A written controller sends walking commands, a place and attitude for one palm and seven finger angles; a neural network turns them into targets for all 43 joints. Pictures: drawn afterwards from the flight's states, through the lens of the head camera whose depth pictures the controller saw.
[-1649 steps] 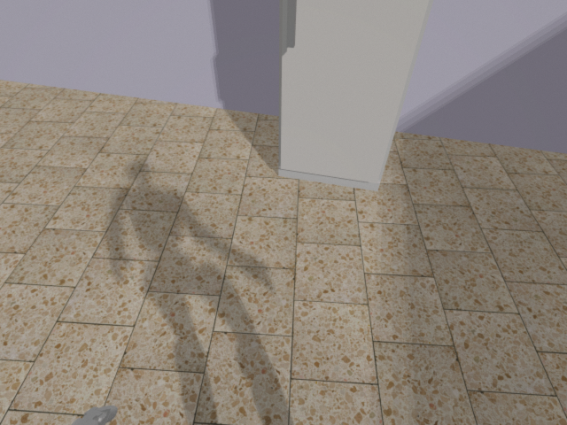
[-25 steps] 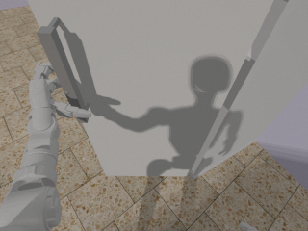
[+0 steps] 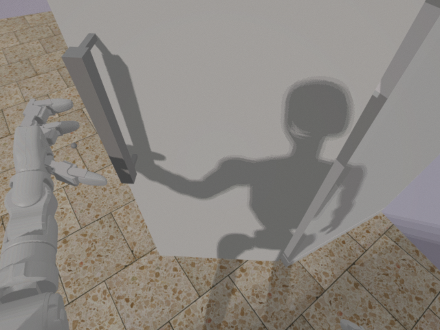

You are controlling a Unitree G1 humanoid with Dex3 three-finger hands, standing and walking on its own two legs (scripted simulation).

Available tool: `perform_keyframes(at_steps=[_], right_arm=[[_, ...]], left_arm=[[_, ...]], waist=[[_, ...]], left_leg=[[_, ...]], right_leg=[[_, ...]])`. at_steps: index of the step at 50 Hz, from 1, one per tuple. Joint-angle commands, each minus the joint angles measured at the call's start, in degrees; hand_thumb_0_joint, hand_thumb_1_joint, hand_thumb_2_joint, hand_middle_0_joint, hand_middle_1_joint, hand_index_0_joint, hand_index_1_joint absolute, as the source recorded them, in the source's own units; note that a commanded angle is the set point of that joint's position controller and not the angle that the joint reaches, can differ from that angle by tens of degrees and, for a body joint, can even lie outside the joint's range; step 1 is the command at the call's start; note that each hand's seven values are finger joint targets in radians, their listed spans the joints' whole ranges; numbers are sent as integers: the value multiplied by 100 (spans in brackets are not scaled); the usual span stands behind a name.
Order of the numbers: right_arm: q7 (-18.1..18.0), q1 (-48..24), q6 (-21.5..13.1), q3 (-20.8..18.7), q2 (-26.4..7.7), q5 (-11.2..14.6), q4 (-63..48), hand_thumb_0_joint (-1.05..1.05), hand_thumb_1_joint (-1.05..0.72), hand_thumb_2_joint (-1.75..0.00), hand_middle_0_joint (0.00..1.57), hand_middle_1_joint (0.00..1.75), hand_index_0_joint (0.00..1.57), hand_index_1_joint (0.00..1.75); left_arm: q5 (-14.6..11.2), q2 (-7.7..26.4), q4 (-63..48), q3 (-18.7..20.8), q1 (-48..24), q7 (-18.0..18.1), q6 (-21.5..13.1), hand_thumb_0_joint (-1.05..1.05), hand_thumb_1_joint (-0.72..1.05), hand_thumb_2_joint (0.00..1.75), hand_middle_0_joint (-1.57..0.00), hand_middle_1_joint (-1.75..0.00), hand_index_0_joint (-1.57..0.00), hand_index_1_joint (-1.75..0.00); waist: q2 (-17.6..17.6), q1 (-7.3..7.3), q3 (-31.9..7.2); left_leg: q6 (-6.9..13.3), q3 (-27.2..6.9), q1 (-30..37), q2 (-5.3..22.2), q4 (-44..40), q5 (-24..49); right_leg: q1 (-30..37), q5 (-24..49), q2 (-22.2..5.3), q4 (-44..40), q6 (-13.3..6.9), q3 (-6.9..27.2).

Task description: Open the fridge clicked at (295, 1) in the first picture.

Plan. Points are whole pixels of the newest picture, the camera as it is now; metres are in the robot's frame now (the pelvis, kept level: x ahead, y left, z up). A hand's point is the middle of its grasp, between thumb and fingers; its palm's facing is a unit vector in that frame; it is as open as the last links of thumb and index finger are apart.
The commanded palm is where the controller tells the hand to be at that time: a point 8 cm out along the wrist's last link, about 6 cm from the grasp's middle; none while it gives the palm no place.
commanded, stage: slip the hand off the handle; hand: left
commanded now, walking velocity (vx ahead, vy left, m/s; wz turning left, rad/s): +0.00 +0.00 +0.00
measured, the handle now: (113, 121) +0.44 +0.23 +0.14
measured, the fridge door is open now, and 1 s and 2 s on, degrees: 60 60 60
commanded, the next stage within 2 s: draw the hand back to the body in 0.60 s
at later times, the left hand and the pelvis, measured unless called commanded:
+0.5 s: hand (62, 199) +0.28 +0.26 +0.12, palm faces +0.32 -0.93 -0.16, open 14.7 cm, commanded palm +0.24 +0.29 +0.13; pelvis -0.02 -0.01 +0.00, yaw +2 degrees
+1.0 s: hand (53, 205) +0.26 +0.25 +0.15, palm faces +0.30 -0.95 -0.02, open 14.7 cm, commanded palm +0.21 +0.29 +0.14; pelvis -0.01 -0.01 +0.01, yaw +1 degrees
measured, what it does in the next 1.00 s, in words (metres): stands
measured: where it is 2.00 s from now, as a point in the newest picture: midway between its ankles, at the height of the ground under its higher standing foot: outside the picture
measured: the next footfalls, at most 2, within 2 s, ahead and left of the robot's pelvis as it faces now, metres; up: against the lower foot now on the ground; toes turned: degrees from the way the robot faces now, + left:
none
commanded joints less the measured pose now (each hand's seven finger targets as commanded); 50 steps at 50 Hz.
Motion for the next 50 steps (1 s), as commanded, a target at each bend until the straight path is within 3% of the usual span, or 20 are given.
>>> perform_keyframes(at_steps=[1, 5, 7, 12, 14, 15, 19, 25, 26, 30, 31, 36, 37, 38, 39, 41, 42, 44, 46, 50], right_arm=[[9, 36, -229, -383, -910, 47, -819, 0, -90, -90, 20, 30, 20, 30], [-1, -192, -268, -363, -903, 91, -925, 0, -90, -90, 20, 30, 20, 30], [-36, -318, -317, -340, -872, 72, -930, 0, -90, -90, 20, 30, 20, 30], [-120, -465, -458, -298, -803, 5, -880, 0, -90, -90, 20, 30, 20, 30], [-151, -572, -543, -271, -766, 6, -853, 0, -90, -90, 20, 30, 20, 30], [-161, -628, -583, -249, -757, 12, -869, 0, -90, -90, 20, 30, 20, 30], [-255, -754, -658, -204, -784, 80, -855, 0, -90, -90, 20, 30, 20, 30], [-239, -900, -798, -157, -712, 61, -1027, 0, -90, -90, 20, 30, 20, 30], [-226, -873, -808, -148, -730, 46, -1025, 0, -90, -90, 20, 30, 20, 30], [-211, -1001, -856, -115, -674, 27, -1025, 0, -90, -90, 20, 30, 20, 30], [-223, -984, -860, -117, -701, 16, -1015, 0, -90, -90, 20, 30, 20, 30], [-316, -1076, -973, -66, -676, 3, -878, 0, -90, -90, 20, 30, 20, 30], [-438, -1209, -1079, -22, -670, 220, -838, 0, -90, -90, 20, 30, 20, 30], [-556, -1287, -1181, 18, -691, 254, -807, 0, -90, -90, 20, 30, 20, 30], [-630, -1301, -1241, 34, -686, 252, -791, 0, -90, -90, 20, 30, 20, 30], [-644, -1229, -1304, 59, -704, 210, -796, 0, -90, -90, 20, 30, 20, 30], [-603, -1189, -1320, 71, -668, 189, -836, 0, -90, -90, 20, 30, 20, 30], [-489, -1132, -1331, 40, -652, 176, -926, 0, -90, -90, 20, 30, 20, 30], [-385, -1125, -1313, -3, -672, 168, -996, 0, -90, -90, 20, 30, 20, 30], [-352, -1141, -1267, -32, -670, 191, -1043, 0, -90, -90, 20, 30, 20, 30]], left_arm=[[-326, 1142, -1755, 228, -580, -128, -162, 0, -55, 20, -25, -115, -25, -115], [-459, 1113, -2438, 369, -220, -42, 62, 0, -55, 20, -25, -115, -25, -115], [-421, 1062, -2839, 313, -381, 86, 55, 0, -55, 20, -25, -115, -25, -115], [-264, 1108, -3527, 258, -276, 224, -154, 0, -55, 20, -25, -115, -25, -115], [-285, 924, -3636, 74, -195, 176, -190, 0, -55, 20, -25, -115, -25, -115], [-308, 661, -3651, -177, -98, 119, -163, 0, -55, 20, -25, -115, -25, -115], [-470, 613, -3231, -188, 162, -4, 154, 0, -55, 20, -25, -115, -25, -115], [-501, 434, -3810, -207, 750, 98, 339, 0, -55, 20, -25, -115, -25, -115], [-502, 550, -3784, -58, 1056, 144, 329, 0, -55, 20, -25, -115, -25, -115], [-484, 493, -4106, -61, 1110, 228, 212, 0, -55, 20, -25, -115, -25, -115], [-476, 671, -4147, 92, 1155, 252, 190, 0, -55, 20, -25, -115, -25, -115], [-390, 556, -4267, -227, 388, 258, 82, 0, -55, 20, -25, -115, -25, -115], [-1758, -81, -3947, 1, 108, -158, 490, 0, -55, 20, -25, -115, -25, -115], [-1847, 301, -4129, 81, -211, -407, 685, 0, -55, 20, -25, -115, -25, -115], [-1919, 435, -4153, 176, -289, -549, 856, 0, -55, 20, -25, -115, -25, -115], [-1537, 753, -3959, 245, 328, -521, 1187, 0, -55, 20, -25, -115, -25, -115], [-1314, 554, -3990, -3, 548, -457, 1316, 0, -55, 20, -25, -115, -25, -115], [-1083, 461, -4095, -43, 1141, -315, 1496, 0, -55, 20, -25, -115, -25, -115], [-1227, 452, -4254, 263, 1835, -258, 1600, 0, -55, 20, -25, -115, -25, -115], [-1597, 401, -4651, 617, 1878, -271, 1697, 0, -55, 20, -25, -115, -25, -115]], waist=[[157, 266, -1835], [3, 267, -1401], [159, 194, -1273], [478, 175, -1440], [661, 157, -1313], [709, 130, -1273], [265, 133, -817], [218, 339, -990], [98, 388, -946], [41, 314, -669], [-8, 348, -656], [376, 126, -497], [190, 136, -899], [306, 175, -901], [401, 216, -968], [327, 371, -840], [292, 370, -689], [319, 470, -498], [169, 628, -681], [-378, 577, -714]], left_leg=[[42, -386, 1109, -110, -346, 3148], [51, -337, 880, -150, -509, 2433], [63, -343, 901, -174, -544, 2146], [66, -367, 1064, -195, -514, 1889], [38, -412, 1133, -200, -548, 1691], [29, -426, 1162, -206, -565, 1596], [41, -461, 855, -221, -711, 858], [36, -458, 982, -249, -772, 1040], [41, -453, 905, -235, -758, 1061], [51, -389, 809, -255, -785, 834], [58, -394, 761, -238, -788, 775], [68, -433, 862, -250, -806, 359], [27, -434, 990, -282, -905, 161], [25, -424, 1064, -266, -938, 132], [29, -442, 1115, -287, -955, 161], [58, -483, 1056, -244, -1079, 420], [82, -500, 1088, -249, -1160, 583], [72, -506, 1127, -234, -1241, 893], [45, -449, 1195, -224, -1201, 1283], [29, -371, 1194, -250, -1171, 1427]], right_leg=[[1035, 2420, 240, -189, -138, 107], [991, 2159, 229, -263, -122, 88], [890, 1941, 227, -296, -123, 102], [848, 1621, 221, -277, -138, 153], [727, 1373, 230, -312, -161, 134], [672, 1272, 221, -325, -164, 111], [605, 708, 184, -539, -138, 121], [866, 861, 160, -544, -145, 98], [934, 886, 156, -544, -140, 111], [844, 654, 136, -634, -101, 163], [891, 558, 129, -647, -100, 189], [601, 77, 114, -757, -98, 247], [1223, -30, 47, -1070, -123, 421], [1358, -107, 4, -1153, -112, 490], [1464, -128, -21, -1205, -115, 528], [1367, 95, -4, -1136, -96, 420], [1249, 338, 17, -1056, -95, 297], [1231, 700, 47, -963, -119, 159], [1517, 1134, 60, -907, -135, 114], [1626, 1391, 74, -955, -55, 128]])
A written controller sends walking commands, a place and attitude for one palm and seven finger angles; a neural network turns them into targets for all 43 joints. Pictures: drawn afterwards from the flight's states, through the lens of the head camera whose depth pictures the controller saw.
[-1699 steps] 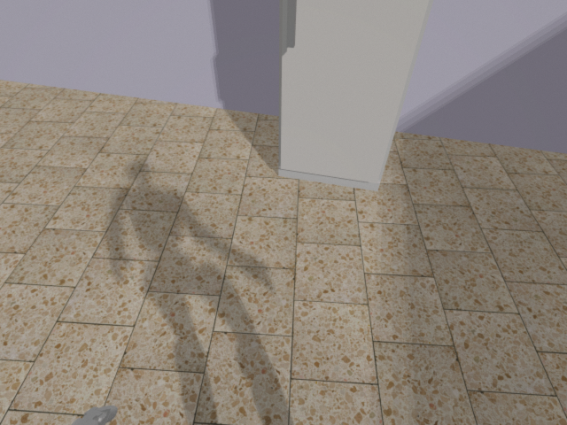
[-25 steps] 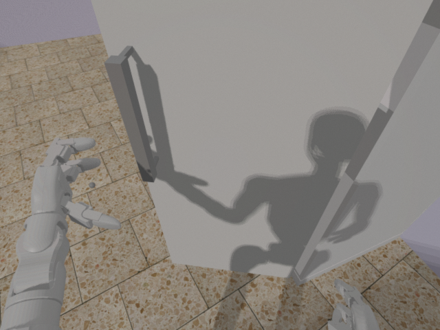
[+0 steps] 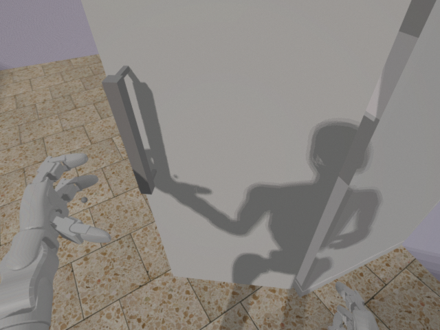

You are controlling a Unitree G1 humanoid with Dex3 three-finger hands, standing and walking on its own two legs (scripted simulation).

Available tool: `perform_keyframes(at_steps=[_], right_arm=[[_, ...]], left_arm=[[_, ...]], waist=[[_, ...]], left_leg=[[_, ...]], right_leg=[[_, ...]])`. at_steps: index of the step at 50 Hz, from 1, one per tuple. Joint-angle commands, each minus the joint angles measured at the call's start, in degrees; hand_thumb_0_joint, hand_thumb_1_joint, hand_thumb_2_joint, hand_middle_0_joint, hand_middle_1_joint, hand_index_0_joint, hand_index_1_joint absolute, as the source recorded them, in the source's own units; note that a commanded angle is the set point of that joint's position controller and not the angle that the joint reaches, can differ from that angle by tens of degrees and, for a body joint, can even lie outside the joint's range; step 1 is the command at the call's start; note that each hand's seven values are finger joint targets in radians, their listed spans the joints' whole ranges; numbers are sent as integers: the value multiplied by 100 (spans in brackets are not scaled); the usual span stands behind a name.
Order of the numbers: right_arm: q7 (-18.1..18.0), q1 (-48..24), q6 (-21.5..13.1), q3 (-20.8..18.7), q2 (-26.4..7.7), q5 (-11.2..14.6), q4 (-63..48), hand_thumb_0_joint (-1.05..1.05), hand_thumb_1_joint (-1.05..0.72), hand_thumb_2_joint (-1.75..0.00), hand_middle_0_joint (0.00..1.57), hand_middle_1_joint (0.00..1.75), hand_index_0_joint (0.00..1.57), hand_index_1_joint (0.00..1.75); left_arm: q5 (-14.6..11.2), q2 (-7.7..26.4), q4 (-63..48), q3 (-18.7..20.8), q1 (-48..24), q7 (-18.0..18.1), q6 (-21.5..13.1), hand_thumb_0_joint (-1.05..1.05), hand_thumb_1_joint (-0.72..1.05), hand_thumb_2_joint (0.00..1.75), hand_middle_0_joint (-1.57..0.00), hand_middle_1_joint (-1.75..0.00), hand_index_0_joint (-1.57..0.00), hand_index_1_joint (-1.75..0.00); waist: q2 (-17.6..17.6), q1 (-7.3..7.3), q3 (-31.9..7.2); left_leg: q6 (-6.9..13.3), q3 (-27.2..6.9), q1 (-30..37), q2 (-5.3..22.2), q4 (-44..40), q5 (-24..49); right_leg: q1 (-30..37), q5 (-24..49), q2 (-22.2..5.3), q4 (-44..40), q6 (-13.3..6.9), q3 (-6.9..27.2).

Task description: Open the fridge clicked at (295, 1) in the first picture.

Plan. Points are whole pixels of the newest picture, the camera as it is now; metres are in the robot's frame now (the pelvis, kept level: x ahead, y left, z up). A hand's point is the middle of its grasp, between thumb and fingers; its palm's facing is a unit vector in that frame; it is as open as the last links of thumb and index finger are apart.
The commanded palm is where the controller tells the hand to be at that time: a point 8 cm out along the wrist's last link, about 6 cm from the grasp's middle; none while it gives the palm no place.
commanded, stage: draw the hand back to the body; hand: left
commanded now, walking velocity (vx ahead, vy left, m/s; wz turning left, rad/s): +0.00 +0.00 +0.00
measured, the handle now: (137, 137) +0.46 +0.23 +0.13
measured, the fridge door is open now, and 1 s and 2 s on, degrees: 60 60 60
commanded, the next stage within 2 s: step back with the hand held close in 1.30 s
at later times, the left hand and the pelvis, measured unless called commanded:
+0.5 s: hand (58, 221) +0.23 +0.28 +0.14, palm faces +0.45 -0.84 -0.31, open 13.0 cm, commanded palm +0.18 +0.31 +0.16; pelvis +0.01 +0.00 +0.01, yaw +1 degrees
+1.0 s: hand (29, 226) +0.20 +0.29 +0.17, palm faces +0.49 -0.79 -0.37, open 8.1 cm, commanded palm +0.15 +0.32 +0.18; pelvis +0.02 +0.01 +0.01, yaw +0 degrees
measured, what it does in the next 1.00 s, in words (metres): stands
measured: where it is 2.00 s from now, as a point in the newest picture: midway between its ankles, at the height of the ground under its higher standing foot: outside the picture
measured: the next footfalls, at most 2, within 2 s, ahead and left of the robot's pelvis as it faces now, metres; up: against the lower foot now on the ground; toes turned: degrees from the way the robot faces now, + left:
none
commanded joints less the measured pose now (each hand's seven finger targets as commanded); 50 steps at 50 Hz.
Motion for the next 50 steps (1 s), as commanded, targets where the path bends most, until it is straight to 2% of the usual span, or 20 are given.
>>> perform_keyframes(at_steps=[1, 3, 5, 10, 11, 12, 13, 14, 16, 17, 22, 27, 29, 33, 36, 40, 42, 46, 47, 50], right_arm=[[23, -763, -277, -289, -672, 6, -979, 0, -90, -90, 20, 30, 20, 30], [29, -811, -284, -273, -623, 13, -1012, 0, -90, -90, 20, 30, 20, 30], [18, -774, -302, -269, -620, -12, -997, 0, -90, -90, 20, 30, 20, 30], [-78, -768, -372, -221, -598, -33, -926, 0, -90, -90, 20, 30, 20, 30], [-93, -776, -384, -210, -605, -30, -890, 0, -90, -90, 20, 30, 20, 30], [-57, -794, -380, -298, -721, -211, -819, 0, -90, -90, 20, 30, 20, 30], [-15, -764, -353, -255, -607, -262, -801, 0, -90, -90, 20, 30, 20, 30], [13, -780, -309, -243, -598, -250, -826, 0, -90, -90, 20, 30, 20, 30], [34, -825, -202, -275, -617, -267, -831, 0, -90, -90, 20, 30, 20, 30], [45, -831, -160, -261, -593, -280, -860, 0, -90, -90, 20, 30, 20, 30], [47, -925, -15, -272, -562, -307, -865, 0, -90, -90, 20, 30, 20, 30], [61, -973, 22, -273, -532, -336, -864, 0, -90, -90, 20, 30, 20, 30], [79, -959, 43, -291, -520, -353, -851, 0, -90, -90, 20, 30, 20, 30], [101, -996, 116, -321, -517, -351, -870, 0, -90, -90, 20, 30, 20, 30], [118, -1015, 153, -352, -540, -359, -866, 0, -90, -90, 20, 30, 20, 30], [155, -989, 174, -358, -485, -368, -908, 0, -90, -90, 20, 30, 20, 30], [160, -994, 157, -365, -485, -378, -918, 0, -90, -90, 20, 30, 20, 30], [158, -1008, 143, -374, -500, -393, -889, 0, -90, -90, 20, 30, 20, 30], [164, -986, 150, -361, -482, -385, -890, 0, -90, -90, 20, 30, 20, 30], [148, -1009, 210, -356, -472, -362, -871, 0, -90, -90, 20, 30, 20, 30]], left_arm=[[-256, 1211, -1476, 914, -614, 108, -220, 0, -55, 20, -25, -115, -25, -115], [-88, 1062, -1818, 646, -768, 160, -193, 0, -55, 20, -25, -115, -25, -115], [44, 1038, -2121, 490, -952, 198, -179, 0, -55, 20, -25, -115, -25, -115], [15, 1022, -2600, 392, -992, 60, -269, 0, -41, 27, -25, -107, -25, -107], [-15, 1023, -2541, 412, -889, 30, -251, 0, -37, 29, -24, -104, -24, -104], [823, 2040, -2500, 657, -729, 708, -463, 0, -33, 31, -24, -102, -24, -102], [893, 1370, -2250, 321, -186, 941, -532, 0, -30, 32, -24, -100, -24, -100], [909, 1146, -2125, 166, 157, 1019, -543, 0, -26, 34, -24, -98, -24, -98], [1028, 1190, -2291, 146, 272, 1135, -640, 0, -19, 37, -24, -94, -24, -94], [1059, 1207, -2432, 144, 274, 1177, -699, 0, -15, 39, -24, -92, -24, -92], [1170, 1352, -2659, 289, 429, 1333, -878, 0, 3, 48, -23, -81, -23, -81], [1273, 1326, -3054, 284, 583, 1399, -1001, 0, 21, 57, -22, -70, -22, -70], [1287, 1327, -3081, 345, 843, 1424, -1029, 0, 28, 60, -22, -66, -22, -66], [1272, 1252, -3069, 357, 1137, 1388, -1029, 0, 43, 67, -22, -58, -22, -58], [1270, 1301, -3120, 473, 1427, 1365, -1038, 0, 54, 73, -21, -51, -21, -51], [1289, 1280, -3533, 486, 1480, 1370, -1091, 0, 68, 80, -21, -43, -21, -43], [1286, 1307, -3681, 521, 1576, 1371, -1091, 0, 75, 83, -21, -38, -21, -38], [1301, 1384, -3711, 638, 1725, 1395, -1090, 0, 90, 90, -20, -30, -20, -30], [1301, 1296, -3758, 561, 1645, 1396, -1097, 0, 90, 90, -20, -30, -20, -30], [1289, 1170, -3488, 464, 1587, 1387, -1056, 0, 90, 90, -20, -30, -20, -30]], waist=[[-445, 281, -716], [-32, 196, -557], [165, 105, -558], [331, 45, -698], [129, 35, -601], [453, 142, -292], [290, 77, -119], [4, 79, -8], [-153, 120, -207], [-20, 110, -293], [-165, 122, -176], [319, 161, -218], [179, 183, -229], [-92, 186, 53], [-77, 223, 71], [257, 213, -81], [263, 217, -144], [177, 218, 136], [225, 192, 87], [54, 153, 428]], left_leg=[[129, -276, 87, -176, -523, 1103], [137, -247, 217, -190, -567, 1079], [151, -260, 355, -195, -553, 1108], [148, -321, 562, -213, -538, 1166], [160, -337, 542, -184, -535, 1118], [203, -266, 431, -260, -625, 1062], [196, -273, 428, -255, -715, 1043], [191, -315, 421, -223, -755, 1066], [220, -259, 646, -178, -820, 1267], [217, -237, 711, -186, -871, 1266], [231, -222, 868, -158, -1063, 1256], [186, -251, 1076, -165, -1177, 1495], [175, -262, 1094, -162, -1188, 1600], [181, -230, 1021, -136, -1245, 1585], [180, -226, 1054, -122, -1262, 1703], [143, -216, 1152, -129, -1233, 1903], [145, -206, 1190, -123, -1228, 1997], [135, -227, 1107, -107, -1274, 1825], [117, -259, 1100, -111, -1304, 1820], [127, -239, 997, -98, -1379, 1376]], right_leg=[[561, 1179, 97, -529, 24, 215], [376, 1110, 96, -549, 7, 208], [292, 1125, 109, -559, -2, 211], [387, 1205, 141, -561, -18, 184], [367, 1160, 160, -608, -8, 170], [473, 1064, -5, -1006, -6, 420], [497, 1040, -36, -981, 3, 313], [498, 1067, -21, -935, 10, 273], [706, 1240, 11, -983, 18, 278], [826, 1271, -22, -969, 33, 281], [956, 1199, 12, -1137, 40, 263], [1115, 1332, 30, -1155, 5, 233], [1180, 1420, 41, -1144, -1, 206], [1155, 1402, 52, -1210, 25, 194], [1191, 1486, 72, -1255, 18, 199], [1298, 1641, 56, -1195, 8, 203], [1348, 1730, 47, -1213, 16, 203], [1218, 1550, 79, -1297, 11, 176], [1272, 1504, 65, -1253, 4, 165], [1053, 1102, 85, -1351, 17, 162]])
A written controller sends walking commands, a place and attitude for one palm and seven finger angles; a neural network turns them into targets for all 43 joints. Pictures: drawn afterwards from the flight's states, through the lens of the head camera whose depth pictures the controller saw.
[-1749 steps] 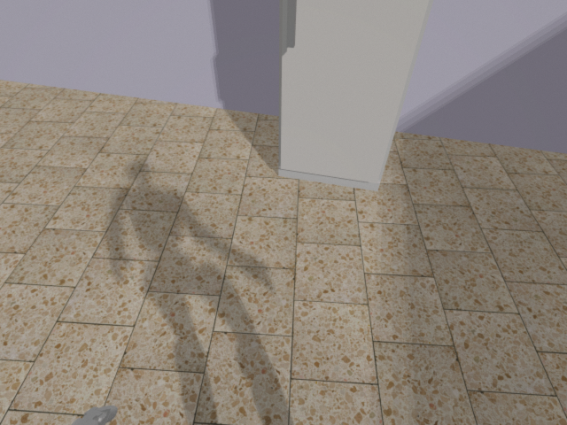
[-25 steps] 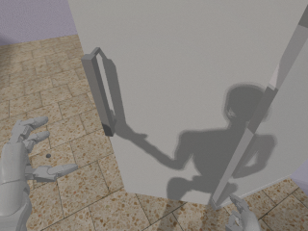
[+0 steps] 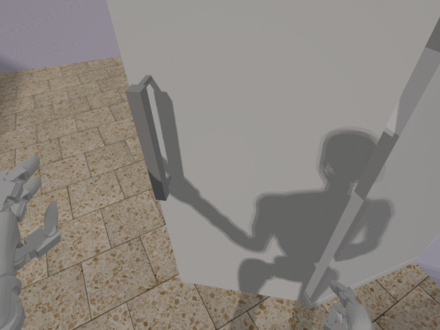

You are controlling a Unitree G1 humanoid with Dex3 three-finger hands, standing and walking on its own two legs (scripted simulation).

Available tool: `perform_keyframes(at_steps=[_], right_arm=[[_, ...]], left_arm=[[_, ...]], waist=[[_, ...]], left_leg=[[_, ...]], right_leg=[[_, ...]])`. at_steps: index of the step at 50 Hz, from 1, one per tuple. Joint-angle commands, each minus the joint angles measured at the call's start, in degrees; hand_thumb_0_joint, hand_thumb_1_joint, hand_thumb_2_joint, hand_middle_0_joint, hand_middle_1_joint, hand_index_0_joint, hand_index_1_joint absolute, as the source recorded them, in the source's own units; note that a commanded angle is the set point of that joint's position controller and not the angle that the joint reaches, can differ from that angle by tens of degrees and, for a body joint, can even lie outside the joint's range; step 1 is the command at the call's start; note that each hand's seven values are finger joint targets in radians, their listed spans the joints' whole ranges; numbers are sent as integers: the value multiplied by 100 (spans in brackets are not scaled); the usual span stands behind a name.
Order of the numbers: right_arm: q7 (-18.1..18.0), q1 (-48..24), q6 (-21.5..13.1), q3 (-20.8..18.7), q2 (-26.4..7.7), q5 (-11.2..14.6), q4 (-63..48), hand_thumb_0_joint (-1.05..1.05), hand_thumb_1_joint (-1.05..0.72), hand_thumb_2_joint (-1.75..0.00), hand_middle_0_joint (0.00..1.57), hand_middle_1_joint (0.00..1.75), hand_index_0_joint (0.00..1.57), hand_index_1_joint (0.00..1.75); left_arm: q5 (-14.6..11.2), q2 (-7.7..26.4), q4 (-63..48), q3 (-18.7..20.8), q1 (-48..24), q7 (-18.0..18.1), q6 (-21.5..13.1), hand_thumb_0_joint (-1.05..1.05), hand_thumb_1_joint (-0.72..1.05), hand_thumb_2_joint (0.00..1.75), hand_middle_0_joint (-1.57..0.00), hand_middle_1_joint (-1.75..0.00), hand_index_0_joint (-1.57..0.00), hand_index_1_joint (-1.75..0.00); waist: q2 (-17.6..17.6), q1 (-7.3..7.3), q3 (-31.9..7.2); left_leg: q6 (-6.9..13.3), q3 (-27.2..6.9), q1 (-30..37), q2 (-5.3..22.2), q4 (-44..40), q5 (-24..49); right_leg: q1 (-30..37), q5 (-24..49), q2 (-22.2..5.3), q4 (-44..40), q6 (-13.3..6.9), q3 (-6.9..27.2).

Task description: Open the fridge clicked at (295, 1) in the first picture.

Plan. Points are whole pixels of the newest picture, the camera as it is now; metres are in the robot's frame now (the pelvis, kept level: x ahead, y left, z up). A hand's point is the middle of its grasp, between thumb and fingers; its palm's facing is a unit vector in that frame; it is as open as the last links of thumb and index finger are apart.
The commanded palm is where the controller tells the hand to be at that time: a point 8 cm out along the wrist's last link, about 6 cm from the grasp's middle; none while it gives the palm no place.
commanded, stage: draw the hand back to the body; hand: left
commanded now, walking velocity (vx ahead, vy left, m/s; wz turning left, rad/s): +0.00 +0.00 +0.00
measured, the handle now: (155, 144) +0.44 +0.22 +0.11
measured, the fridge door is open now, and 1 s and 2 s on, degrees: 60 60 60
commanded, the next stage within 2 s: step back with the hand held close in 0.30 s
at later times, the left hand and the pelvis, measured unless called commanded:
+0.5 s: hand (47, 234) +0.17 +0.27 +0.17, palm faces +0.50 -0.79 -0.37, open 7.4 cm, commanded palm +0.12 +0.30 +0.17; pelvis -0.02 +0.00 +0.00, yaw +0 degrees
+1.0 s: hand (11, 274) +0.12 +0.29 +0.16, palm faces +0.47 -0.76 -0.45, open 7.4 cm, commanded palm +0.06 +0.32 +0.17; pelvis -0.08 +0.02 -0.02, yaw +1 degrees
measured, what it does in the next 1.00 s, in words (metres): shifts its weight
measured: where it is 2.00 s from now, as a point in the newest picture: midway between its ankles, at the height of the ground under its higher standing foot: outside the picture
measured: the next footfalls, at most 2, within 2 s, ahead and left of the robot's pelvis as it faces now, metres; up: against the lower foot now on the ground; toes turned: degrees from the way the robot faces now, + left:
right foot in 1.48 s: -0.20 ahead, -0.11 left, +0.00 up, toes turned +1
left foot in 1.86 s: -0.11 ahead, +0.10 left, +0.00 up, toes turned -1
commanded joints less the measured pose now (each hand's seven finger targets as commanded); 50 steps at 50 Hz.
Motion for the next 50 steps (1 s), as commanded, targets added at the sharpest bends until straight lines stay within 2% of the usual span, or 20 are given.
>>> perform_keyframes(at_steps=[1, 9, 14, 18, 21, 22, 23, 24, 25, 28, 30, 31, 32, 35, 37, 39, 41, 45, 48, 50], right_arm=[[-54, -752, -264, -217, -627, 16, -909, 0, -90, -90, 20, 30, 20, 30], [-71, -804, -309, -201, -587, -5, -910, 0, -90, -90, 20, 30, 20, 30], [-69, -800, -352, -202, -582, -28, -879, 0, -90, -90, 20, 30, 20, 30], [-71, -836, -309, -203, -566, 3, -857, 0, -90, -90, 20, 30, 20, 30], [-70, -871, -332, -215, -591, -5, -873, 0, -90, -90, 20, 30, 20, 30], [-28, -961, -188, -224, -737, 66, -1153, 0, -90, -90, 20, 30, 20, 30], [-24, -862, -92, -216, -622, 33, -1037, 0, -90, -90, 20, 30, 20, 30], [5, -850, -32, -231, -590, 28, -1082, 0, -90, -90, 20, 30, 20, 30], [29, -792, 28, -241, -599, 29, -1104, 0, -90, -90, 20, 30, 20, 30], [12, -705, 131, -299, -650, 28, -1203, 0, -90, -90, 20, 30, 20, 30], [1, -668, 211, -347, -689, 39, -1315, 0, -90, -90, 20, 30, 20, 30], [-20, -683, 227, -366, -697, 37, -1349, 0, -90, -90, 20, 30, 20, 30], [-20, -655, 259, -369, -672, 58, -1405, 0, -90, -90, 20, 30, 20, 30], [-48, -618, 330, -405, -670, 81, -1525, 0, -90, -90, 20, 30, 20, 30], [-75, -632, 327, -399, -662, 89, -1538, 0, -90, -90, 20, 30, 20, 30], [-79, -596, 313, -412, -702, 103, -1541, 0, -90, -90, 20, 30, 20, 30], [-90, -615, 252, -425, -761, 95, -1534, 0, -90, -90, 20, 30, 20, 30], [-76, -495, 132, -432, -791, 124, -1503, 0, -90, -90, 20, 30, 20, 30], [-68, -440, 24, -436, -784, 118, -1501, 0, -90, -90, 20, 30, 20, 30], [-51, -394, -33, -449, -773, 101, -1486, 0, -90, -90, 20, 30, 20, 30]], left_arm=[[-28, 994, -912, 566, -721, 96, -312, 0, 90, 90, -20, -30, -20, -30], [12, 1042, -1246, 548, -885, 149, -395, 0, 90, 90, -20, -30, -20, -30], [19, 1088, -1294, 616, -826, 168, -415, 0, 90, 90, -20, -30, -20, -30], [-21, 1016, -1033, 583, -737, 131, -378, 0, 90, 90, -20, -30, -20, -30], [-7, 1020, -1196, 540, -869, 117, -427, 0, 90, 90, -20, -30, -20, -30], [53, 1687, -1628, 1146, -1500, 197, -645, 0, 90, 90, -20, -30, -20, -30], [52, 1241, -1157, 841, -830, 170, -676, 0, 90, 90, -20, -30, -20, -30], [74, 1087, -1086, 693, -527, 157, -663, 0, 90, 90, -20, -30, -20, -30], [91, 1023, -1144, 626, -385, 160, -672, 0, 90, 90, -20, -30, -20, -30], [90, 1095, -1429, 747, 42, 215, -792, 0, 90, 90, -20, -30, -20, -30], [74, 1215, -1685, 890, 266, 251, -839, 0, 90, 90, -20, -30, -20, -30], [66, 1367, -1830, 1061, 358, 270, -862, 0, 90, 90, -20, -30, -20, -30], [48, 1370, -1889, 1086, 469, 276, -871, 0, 90, 90, -20, -30, -20, -30], [31, 1458, -2037, 1209, 563, 316, -913, 0, 90, 90, -20, -30, -20, -30], [19, 1464, -1958, 1244, 597, 329, -923, 0, 90, 90, -20, -30, -20, -30], [29, 1372, -1854, 1179, 577, 339, -935, 0, 90, 90, -20, -30, -20, -30], [82, 1334, -1881, 1147, 403, 347, -976, 0, 90, 90, -20, -30, -20, -30], [202, 1198, -1642, 1092, 247, 368, -1080, 0, 90, 90, -20, -30, -20, -30], [278, 1207, -1803, 1098, 95, 373, -1182, 0, 90, 90, -20, -30, -20, -30], [309, 1226, -1912, 1101, 39, 382, -1242, 0, 90, 90, -20, -30, -20, -30]], waist=[[-39, -84, 49], [257, -50, -355], [157, -49, -305], [0, -62, 9], [149, -52, -52], [-82, -291, 322], [-441, -311, 212], [-641, -304, 192], [-615, -330, 55], [22, -355, -520], [190, -354, -843], [193, -340, -1034], [91, -343, -1132], [-66, -351, -1190], [-68, -357, -1065], [12, -369, -872], [268, -371, -692], [284, -413, -317], [160, -423, -324], [20, -442, -306]], left_leg=[[46, -286, -226, 28, -510, 1038], [40, -327, -87, -8, -522, 941], [31, -334, -116, -10, -498, 1062], [47, -301, -210, 13, -540, 836], [53, -297, -165, -2, -571, 747], [157, -375, -769, 136, -275, 315], [173, -427, -765, 106, -97, 312], [177, -388, -698, 89, 47, 420], [157, -357, -700, 85, 176, 498], [122, -401, -675, 189, 141, 1138], [117, -465, -712, 271, 87, 1654], [108, -498, -665, 308, 79, 1964], [109, -536, -707, 345, 87, 2098], [113, -576, -960, 410, 79, 2079], [135, -612, -1122, 462, 7, 1874], [185, -710, -1482, 544, -160, 1327], [266, -843, -2023, 614, -401, 413], [452, -1026, -3270, 747, -717, -1697], [493, -1074, -3522, 726, -627, -2142], [453, -987, -3421, 589, -342, -2225]], right_leg=[[-230, 710, 131, -419, -110, 139], [-32, 631, 110, -369, -133, 175], [7, 768, 113, -380, -139, 162], [-135, 532, 103, -487, -120, 175], [-112, 473, 97, -520, -118, 194], [-710, 448, -181, -803, -87, 647], [-811, 333, -353, -860, -116, 686], [-941, 343, -438, -923, -120, 753], [-970, 399, -506, -884, -149, 761], [-717, 1152, -502, -375, -163, 603], [-501, 1536, -382, -47, -103, 497], [-376, 1827, -336, 121, -87, 447], [-317, 1968, -299, 251, -65, 435], [-263, 2107, -256, 480, -30, 440], [-340, 1975, -231, 542, -4, 461], [-366, 1525, -169, 621, 18, 480], [-224, 964, -81, 730, 20, 479], [99, 292, -34, 1022, 23, 587], [97, -13, -39, 1047, 15, 648], [-208, -390, -132, 787, -49, 808]])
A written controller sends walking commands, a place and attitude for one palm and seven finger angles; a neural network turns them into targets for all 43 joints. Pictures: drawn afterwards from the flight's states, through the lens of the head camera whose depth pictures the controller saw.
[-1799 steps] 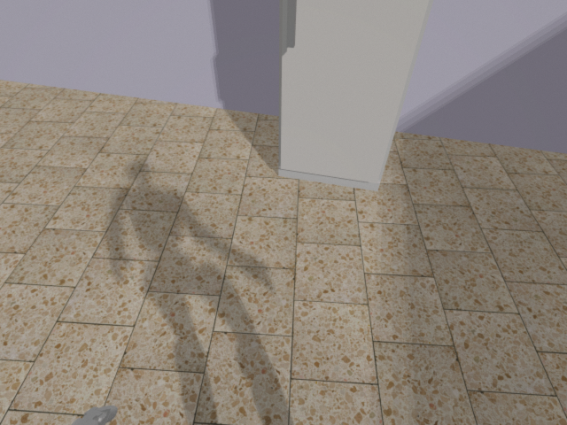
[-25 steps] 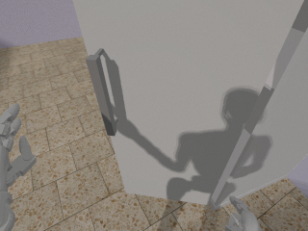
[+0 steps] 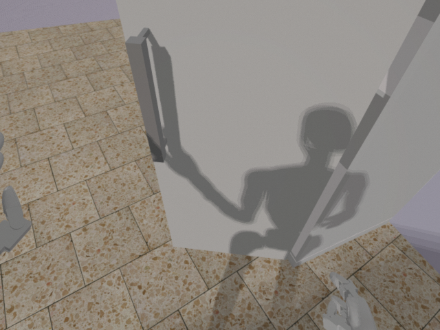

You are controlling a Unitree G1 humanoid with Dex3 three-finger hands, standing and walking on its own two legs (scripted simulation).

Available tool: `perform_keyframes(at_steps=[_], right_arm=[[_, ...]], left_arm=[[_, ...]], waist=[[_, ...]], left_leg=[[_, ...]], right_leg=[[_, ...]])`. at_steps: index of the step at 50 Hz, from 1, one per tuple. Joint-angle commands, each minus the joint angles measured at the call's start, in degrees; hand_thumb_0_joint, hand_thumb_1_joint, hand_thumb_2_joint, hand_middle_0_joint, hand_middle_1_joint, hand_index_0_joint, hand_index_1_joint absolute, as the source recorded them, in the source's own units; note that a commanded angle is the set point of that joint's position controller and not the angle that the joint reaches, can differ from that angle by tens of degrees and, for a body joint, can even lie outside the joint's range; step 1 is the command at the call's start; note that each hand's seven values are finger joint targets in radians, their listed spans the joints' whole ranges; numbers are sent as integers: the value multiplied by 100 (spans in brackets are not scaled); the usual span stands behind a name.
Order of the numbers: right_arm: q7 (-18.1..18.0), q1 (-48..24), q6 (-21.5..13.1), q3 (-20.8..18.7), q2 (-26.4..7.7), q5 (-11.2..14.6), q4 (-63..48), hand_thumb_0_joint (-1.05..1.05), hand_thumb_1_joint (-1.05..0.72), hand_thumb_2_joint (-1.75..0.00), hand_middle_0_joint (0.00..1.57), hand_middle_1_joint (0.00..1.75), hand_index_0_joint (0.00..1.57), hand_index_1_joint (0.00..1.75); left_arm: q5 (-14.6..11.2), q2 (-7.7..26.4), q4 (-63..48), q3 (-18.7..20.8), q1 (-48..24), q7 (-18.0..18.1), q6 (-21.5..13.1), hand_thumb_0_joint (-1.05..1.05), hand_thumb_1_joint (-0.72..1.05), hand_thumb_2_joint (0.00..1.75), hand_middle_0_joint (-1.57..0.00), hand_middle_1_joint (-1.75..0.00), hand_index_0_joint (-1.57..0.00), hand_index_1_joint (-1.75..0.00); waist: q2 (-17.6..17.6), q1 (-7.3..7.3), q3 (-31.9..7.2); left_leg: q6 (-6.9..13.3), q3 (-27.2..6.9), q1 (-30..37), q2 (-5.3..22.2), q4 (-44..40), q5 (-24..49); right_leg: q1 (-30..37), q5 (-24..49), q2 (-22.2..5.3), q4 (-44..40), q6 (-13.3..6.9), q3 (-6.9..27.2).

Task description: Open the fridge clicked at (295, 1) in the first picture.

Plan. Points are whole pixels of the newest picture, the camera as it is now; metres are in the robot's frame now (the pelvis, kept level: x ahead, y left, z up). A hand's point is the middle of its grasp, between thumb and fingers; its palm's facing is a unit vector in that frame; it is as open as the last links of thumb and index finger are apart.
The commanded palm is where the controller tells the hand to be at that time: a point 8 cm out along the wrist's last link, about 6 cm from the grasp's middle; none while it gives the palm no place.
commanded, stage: step back with the hand held close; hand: left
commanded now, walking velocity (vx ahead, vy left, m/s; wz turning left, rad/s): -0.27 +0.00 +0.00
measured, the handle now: (153, 103) +0.52 +0.20 +0.13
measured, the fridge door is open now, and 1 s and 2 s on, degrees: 60 60 60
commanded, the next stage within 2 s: stop stepping back and stand still in 0.84 s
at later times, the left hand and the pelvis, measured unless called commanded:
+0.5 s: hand (4, 265) +0.15 +0.26 +0.17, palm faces +0.44 -0.77 -0.47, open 7.4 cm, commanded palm +0.09 +0.29 +0.19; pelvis -0.06 -0.01 +0.00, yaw -1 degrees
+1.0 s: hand out of the picture +0.08 +0.27 +0.16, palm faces +0.33 -0.85 -0.41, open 7.4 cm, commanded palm +0.00 +0.31 +0.19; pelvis -0.16 +0.02 +0.01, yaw -2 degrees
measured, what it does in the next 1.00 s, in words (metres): walks backwards: right foot, then left foot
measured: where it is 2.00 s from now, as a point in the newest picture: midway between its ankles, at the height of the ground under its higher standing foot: outside the picture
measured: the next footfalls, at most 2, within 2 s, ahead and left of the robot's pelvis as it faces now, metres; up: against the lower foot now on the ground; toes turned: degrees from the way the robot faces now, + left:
right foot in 0.48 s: -0.12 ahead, -0.12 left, +0.00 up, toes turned +1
left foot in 0.86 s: -0.04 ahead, +0.09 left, +0.00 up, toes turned -1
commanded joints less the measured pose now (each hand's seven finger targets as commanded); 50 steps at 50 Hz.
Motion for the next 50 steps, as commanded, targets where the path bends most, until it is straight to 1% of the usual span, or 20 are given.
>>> perform_keyframes(at_steps=[1, 7, 10, 12, 13, 17, 20, 23, 28, 32, 34, 36, 38, 41, 42, 43, 44, 45, 47, 50], right_arm=[[-36, -466, -418, -374, -861, -46, -880, 0, -90, -90, 20, 30, 20, 30], [8, -284, -520, -285, -681, -86, -566, 0, -90, -90, 20, 30, 20, 30], [-34, -342, -553, -285, -766, -75, -610, 0, -90, -90, 20, 30, 20, 30], [-77, -448, -632, -325, -903, -91, -671, 0, -90, -90, 20, 30, 20, 30], [-75, -440, -648, -376, -839, -115, -669, 0, -90, -90, 20, 30, 20, 30], [41, -418, -750, -451, -733, -117, -580, 0, -90, -90, 20, 30, 20, 30], [118, -504, -768, -397, -715, -117, -418, 0, -90, -90, 20, 30, 20, 30], [122, -450, -686, -355, -663, -167, -205, 0, -90, -90, 20, 30, 20, 30], [-26, -542, -556, -430, -636, 24, -414, 0, -90, -90, 20, 30, 20, 30], [5, -856, -350, -385, -565, 14, -637, 0, -90, -90, 20, 30, 20, 30], [12, -885, -271, -365, -533, 17, -614, 0, -90, -90, 20, 30, 20, 30], [4, -981, -292, -444, -575, -14, -504, 0, -90, -90, 20, 30, 20, 30], [-27, -891, -290, -325, -419, -89, -396, 0, -90, -90, 20, 30, 20, 30], [-116, -894, -313, -148, -610, -100, -415, 0, -90, -90, 20, 30, 20, 30], [-177, -679, -345, -183, -765, -54, -355, 0, -90, -90, 20, 30, 20, 30], [-146, -556, -377, -288, -911, -49, -417, 0, -90, -90, 20, 30, 20, 30], [-26, -379, -448, -375, -812, -66, -461, 0, -90, -90, 20, 30, 20, 30], [81, -275, -532, -439, -780, -38, -486, 0, -90, -90, 20, 30, 20, 30], [176, -454, -698, -396, -718, -154, -626, 0, -90, -90, 20, 30, 20, 30], [257, -194, -856, -545, -761, -77, -625, 0, -90, -90, 20, 30, 20, 30]], left_arm=[[50, 1139, -1367, 728, -413, 144, -475, 0, 90, 90, -20, -30, -20, -30], [-42, 1179, -1579, 617, -512, 271, -624, 0, 90, 90, -20, -30, -20, -30], [-51, 1182, -1533, 693, -392, 306, -655, 0, 90, 90, -20, -30, -20, -30], [28, 1126, -1481, 872, -279, 276, -696, 0, 90, 90, -20, -30, -20, -30], [73, 1181, -1481, 949, -372, 253, -712, 0, 90, 90, -20, -30, -20, -30], [-23, 1054, -1221, 851, 114, 152, -754, 0, 90, 90, -20, -30, -20, -30], [-165, 932, -1436, 537, 211, 87, -687, 0, 90, 90, -20, -30, -20, -30], [-164, 1184, -1676, 547, -137, 62, -760, 0, 90, 90, -20, -30, -20, -30], [-235, 1500, -1902, 751, -436, 68, -708, 0, 90, 90, -20, -30, -20, -30], [-371, 1596, -1452, 1051, 474, -5, -565, 0, 90, 90, -20, -30, -20, -30], [-356, 1669, -1323, 1012, 371, 20, -570, 0, 90, 90, -20, -30, -20, -30], [-308, 1723, -1087, 946, 197, 54, -580, 0, 90, 90, -20, -30, -20, -30], [-187, 1455, -743, 678, 60, 39, -488, 0, 90, 90, -20, -30, -20, -30], [-93, 1267, -728, 210, -992, -8, -523, 0, 90, 90, -20, -30, -20, -30], [-91, 1341, -710, 263, -1021, 19, -560, 0, 90, 90, -20, -30, -20, -30], [-52, 1376, -938, 265, -1005, 38, -595, 0, 90, 90, -20, -30, -20, -30], [-67, 1424, -1249, 295, -1014, 54, -650, 0, 90, 90, -20, -30, -20, -30], [-91, 1405, -1425, 347, -760, 60, -697, 0, 90, 90, -20, -30, -20, -30], [-203, 1419, -2255, 452, -186, -25, -684, 0, 90, 90, -20, -30, -20, -30], [-211, 1450, -2961, 701, 399, 74, -527, 0, 90, 90, -20, -30, -20, -30]], waist=[[140, -66, -382], [-254, -179, -501], [506, -169, -405], [1691, -100, -456], [1658, -51, -527], [901, -46, -619], [1114, -64, -758], [735, -55, -1214], [-330, -76, -2423], [175, -57, -1411], [-359, -110, -675], [-719, -24, -10], [-881, -84, 465], [-149, -206, 875], [493, -210, 543], [1181, -55, -146], [1237, 35, -979], [1017, 66, -1596], [1462, 149, -2421], [1037, -11, -2313]], left_leg=[[207, -948, -1594, 558, -1231, -2343], [-128, -602, 269, 109, 234, -1257], [4, -1143, -320, 459, -834, -1868], [412, -2355, -2109, 1411, -2613, -3306], [558, -2559, -2419, 1699, -2784, -3186], [509, -2076, -1094, 1481, -2238, -1770], [171, -1846, -80, 1205, -2216, -1252], [-117, -1129, 1130, 864, -1124, 1480], [-70, -210, 2811, 568, -396, 3868], [-177, -370, 1881, 508, -659, 1219], [-379, -126, 1521, 50, 281, 22], [-483, -474, 784, -236, 2168, -724], [-419, -724, -147, 18, 2393, -985], [-435, -474, -265, 56, -562, 68], [-414, -569, 230, 224, -1661, 2329], [-235, -1193, 985, 948, -1530, 4772], [32, -1556, 2071, 1467, -1237, 6012], [245, -1585, 2737, 1662, -1086, 5946], [38, -2017, 2470, 1728, -1345, 5087], [198, -1633, 2233, 1516, -1577, 2866]], right_leg=[[1179, -929, -150, -417, -183, 862], [-825, -1847, -847, -1385, -575, 1149], [-460, -1816, -285, -672, -281, 673], [1321, -977, 519, 1383, -33, 284], [1632, -834, 609, 2097, -19, 305], [923, -1442, 610, 1265, -127, 374], [741, -1455, 652, -381, -220, 181], [564, 381, 106, -1495, -305, 749], [412, 3476, 113, -608, 472, 459], [-239, 770, 4, -1144, 114, 560], [-1232, -360, -669, -2042, -132, 1167], [-1969, -792, -1439, -2474, -783, 1881], [-1311, 974, -1430, -1962, -1051, 1466], [-18, 3020, -513, -799, -509, 619], [309, 2658, -7, -232, -207, 394], [179, 1161, 367, 408, -107, 399], [-274, -924, 454, 843, -172, 671], [-481, -1589, 464, 1292, -181, 793], [-115, -2213, 565, 2193, -158, 839], [-140, -1336, 570, 2209, -80, 624]])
